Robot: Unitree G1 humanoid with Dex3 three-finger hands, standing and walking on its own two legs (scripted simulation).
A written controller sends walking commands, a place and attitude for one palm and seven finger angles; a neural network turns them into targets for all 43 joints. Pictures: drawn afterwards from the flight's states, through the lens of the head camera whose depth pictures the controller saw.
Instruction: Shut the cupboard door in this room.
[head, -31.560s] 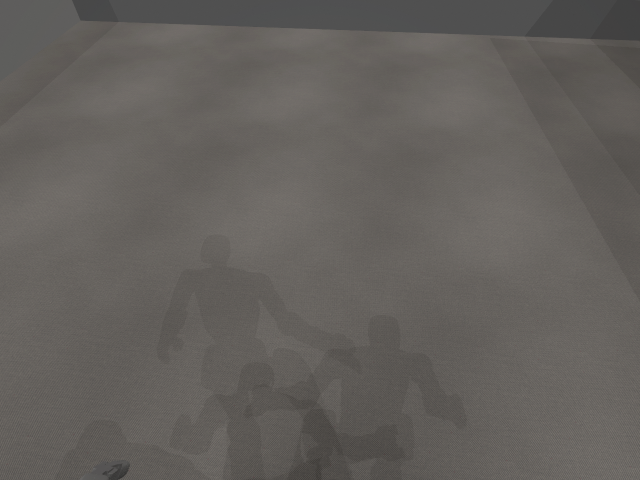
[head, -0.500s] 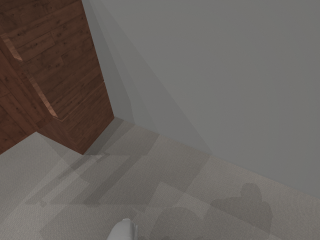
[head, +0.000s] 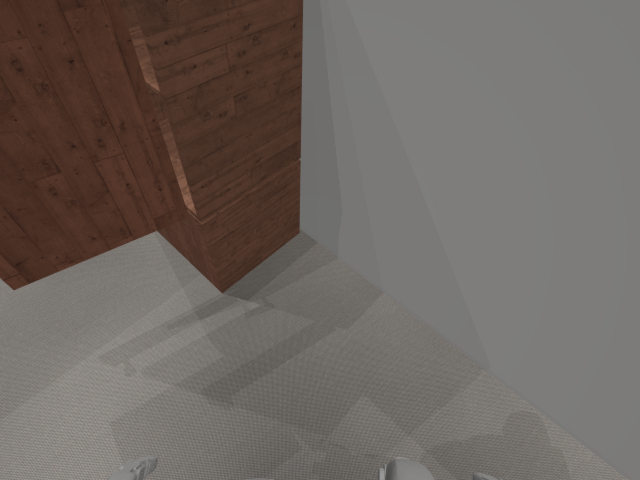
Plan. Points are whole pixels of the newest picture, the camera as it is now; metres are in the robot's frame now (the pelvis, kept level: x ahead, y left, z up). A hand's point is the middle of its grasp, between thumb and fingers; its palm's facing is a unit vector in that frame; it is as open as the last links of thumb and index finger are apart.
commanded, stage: turn to face it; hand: left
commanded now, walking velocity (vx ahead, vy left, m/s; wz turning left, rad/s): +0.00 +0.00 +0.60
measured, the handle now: out of the picture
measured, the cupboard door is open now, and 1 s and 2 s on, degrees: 77 77 77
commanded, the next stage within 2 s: take the last steps up to it in 0.94 s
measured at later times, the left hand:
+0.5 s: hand out of the picture +0.01 +0.14 -0.15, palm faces +0.33 -0.91 -0.26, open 7.3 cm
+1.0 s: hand out of the picture -0.11 +0.18 -0.16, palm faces +0.54 -0.80 -0.25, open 7.4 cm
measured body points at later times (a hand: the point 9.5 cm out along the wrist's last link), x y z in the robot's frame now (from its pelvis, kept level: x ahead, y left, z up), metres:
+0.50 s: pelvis +0.00 -0.07 +0.00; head +0.04 -0.08 +0.45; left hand -0.01 +0.18 -0.13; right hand +0.13 -0.31 -0.16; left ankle -0.07 +0.09 -0.66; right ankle +0.03 -0.16 -0.74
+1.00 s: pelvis -0.05 -0.03 +0.01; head -0.04 -0.01 +0.45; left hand -0.14 +0.22 -0.15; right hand +0.17 -0.18 -0.13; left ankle -0.07 +0.06 -0.74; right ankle +0.03 -0.17 -0.68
